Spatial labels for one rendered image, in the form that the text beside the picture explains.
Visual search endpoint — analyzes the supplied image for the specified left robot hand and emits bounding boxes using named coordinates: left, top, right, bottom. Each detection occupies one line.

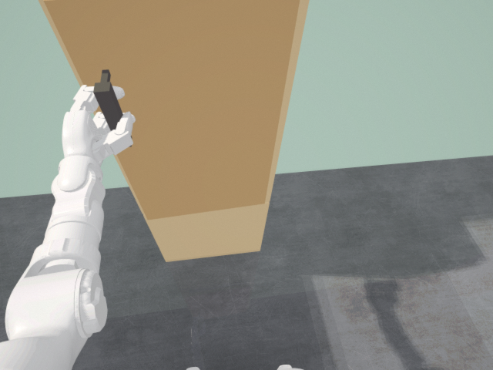
left=62, top=85, right=136, bottom=167

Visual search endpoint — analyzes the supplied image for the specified robot left forearm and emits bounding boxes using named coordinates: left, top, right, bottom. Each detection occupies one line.
left=5, top=155, right=106, bottom=340

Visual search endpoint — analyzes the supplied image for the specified robot left upper arm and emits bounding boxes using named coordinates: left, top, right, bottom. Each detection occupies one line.
left=0, top=268, right=108, bottom=370

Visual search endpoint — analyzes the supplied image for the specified handle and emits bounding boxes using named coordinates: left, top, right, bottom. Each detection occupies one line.
left=93, top=69, right=132, bottom=147

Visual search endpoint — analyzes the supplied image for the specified cupboard door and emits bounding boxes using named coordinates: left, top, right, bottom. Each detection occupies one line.
left=43, top=0, right=300, bottom=220

